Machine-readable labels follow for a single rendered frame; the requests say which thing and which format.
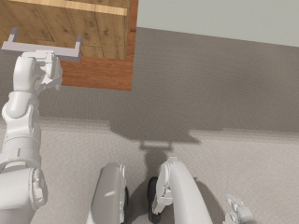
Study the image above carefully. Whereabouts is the robot left upper arm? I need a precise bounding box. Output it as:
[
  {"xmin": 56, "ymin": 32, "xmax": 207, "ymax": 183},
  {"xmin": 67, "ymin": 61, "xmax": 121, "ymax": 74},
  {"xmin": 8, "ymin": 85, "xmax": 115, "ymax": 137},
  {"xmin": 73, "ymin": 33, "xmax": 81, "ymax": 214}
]
[{"xmin": 0, "ymin": 167, "xmax": 49, "ymax": 224}]

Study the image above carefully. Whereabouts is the robot left thigh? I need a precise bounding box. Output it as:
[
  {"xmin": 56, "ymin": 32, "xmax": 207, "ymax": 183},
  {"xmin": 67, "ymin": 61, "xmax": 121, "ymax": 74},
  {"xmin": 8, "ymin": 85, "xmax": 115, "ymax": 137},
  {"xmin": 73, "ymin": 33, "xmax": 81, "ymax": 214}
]
[{"xmin": 86, "ymin": 162, "xmax": 126, "ymax": 224}]

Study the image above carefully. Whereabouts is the robot right shin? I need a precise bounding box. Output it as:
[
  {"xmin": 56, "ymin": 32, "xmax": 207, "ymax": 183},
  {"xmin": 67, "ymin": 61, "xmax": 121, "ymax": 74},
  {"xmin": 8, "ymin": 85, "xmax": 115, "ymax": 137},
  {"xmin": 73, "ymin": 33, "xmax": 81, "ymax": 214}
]
[{"xmin": 151, "ymin": 157, "xmax": 184, "ymax": 214}]

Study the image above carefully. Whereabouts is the cabinet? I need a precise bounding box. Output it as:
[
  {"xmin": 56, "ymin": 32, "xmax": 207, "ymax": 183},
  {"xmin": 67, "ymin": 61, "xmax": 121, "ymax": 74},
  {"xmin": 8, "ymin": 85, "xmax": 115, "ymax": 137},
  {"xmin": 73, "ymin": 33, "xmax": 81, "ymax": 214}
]
[{"xmin": 39, "ymin": 0, "xmax": 139, "ymax": 91}]

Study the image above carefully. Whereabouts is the robot left hand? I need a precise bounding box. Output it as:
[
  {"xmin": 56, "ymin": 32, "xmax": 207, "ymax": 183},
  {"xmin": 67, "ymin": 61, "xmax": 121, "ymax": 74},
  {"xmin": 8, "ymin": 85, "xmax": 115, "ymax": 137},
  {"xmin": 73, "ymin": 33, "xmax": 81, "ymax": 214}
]
[{"xmin": 13, "ymin": 49, "xmax": 63, "ymax": 98}]

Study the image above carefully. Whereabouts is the robot right hand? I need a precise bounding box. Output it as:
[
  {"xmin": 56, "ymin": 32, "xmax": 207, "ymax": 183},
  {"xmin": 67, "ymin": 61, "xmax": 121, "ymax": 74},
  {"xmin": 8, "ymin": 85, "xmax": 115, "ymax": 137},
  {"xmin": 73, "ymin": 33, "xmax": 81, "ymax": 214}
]
[{"xmin": 222, "ymin": 193, "xmax": 258, "ymax": 224}]

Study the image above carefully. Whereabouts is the drawer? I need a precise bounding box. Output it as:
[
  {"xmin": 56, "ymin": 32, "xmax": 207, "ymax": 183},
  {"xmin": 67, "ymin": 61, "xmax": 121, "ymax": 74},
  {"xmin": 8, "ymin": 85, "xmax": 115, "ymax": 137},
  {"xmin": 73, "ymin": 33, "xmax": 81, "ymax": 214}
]
[{"xmin": 0, "ymin": 0, "xmax": 132, "ymax": 61}]

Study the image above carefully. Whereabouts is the left robot forearm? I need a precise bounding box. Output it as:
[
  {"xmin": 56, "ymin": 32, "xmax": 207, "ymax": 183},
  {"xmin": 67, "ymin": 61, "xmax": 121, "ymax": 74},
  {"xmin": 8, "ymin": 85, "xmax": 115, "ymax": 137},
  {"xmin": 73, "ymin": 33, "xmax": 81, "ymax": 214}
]
[{"xmin": 0, "ymin": 91, "xmax": 42, "ymax": 174}]

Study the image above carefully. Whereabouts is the handle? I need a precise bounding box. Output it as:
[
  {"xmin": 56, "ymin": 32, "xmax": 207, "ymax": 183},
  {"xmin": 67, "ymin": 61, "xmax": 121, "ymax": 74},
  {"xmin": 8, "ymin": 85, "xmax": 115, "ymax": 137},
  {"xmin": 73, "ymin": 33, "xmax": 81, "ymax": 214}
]
[{"xmin": 1, "ymin": 27, "xmax": 82, "ymax": 63}]

